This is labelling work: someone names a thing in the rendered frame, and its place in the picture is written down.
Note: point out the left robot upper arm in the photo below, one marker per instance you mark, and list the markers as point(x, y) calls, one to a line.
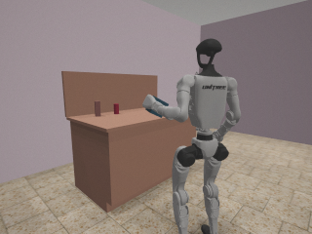
point(183, 86)

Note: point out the robot shin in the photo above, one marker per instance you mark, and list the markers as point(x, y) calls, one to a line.
point(212, 206)
point(181, 214)

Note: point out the left robot shin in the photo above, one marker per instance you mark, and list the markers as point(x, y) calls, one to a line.
point(181, 214)

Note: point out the robot left forearm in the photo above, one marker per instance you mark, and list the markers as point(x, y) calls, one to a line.
point(166, 111)

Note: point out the sponge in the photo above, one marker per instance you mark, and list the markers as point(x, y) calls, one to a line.
point(155, 113)

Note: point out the right robot upper arm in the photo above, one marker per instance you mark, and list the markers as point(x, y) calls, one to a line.
point(232, 99)

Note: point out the right robot hand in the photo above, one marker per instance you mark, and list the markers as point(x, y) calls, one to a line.
point(219, 138)

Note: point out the robot right forearm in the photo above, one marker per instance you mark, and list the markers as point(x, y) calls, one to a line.
point(226, 127)

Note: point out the right robot shin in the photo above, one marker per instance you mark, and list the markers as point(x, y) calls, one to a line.
point(212, 206)

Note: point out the table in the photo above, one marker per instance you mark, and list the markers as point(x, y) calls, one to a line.
point(117, 157)

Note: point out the left robot hand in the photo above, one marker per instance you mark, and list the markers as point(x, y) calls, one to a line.
point(148, 101)

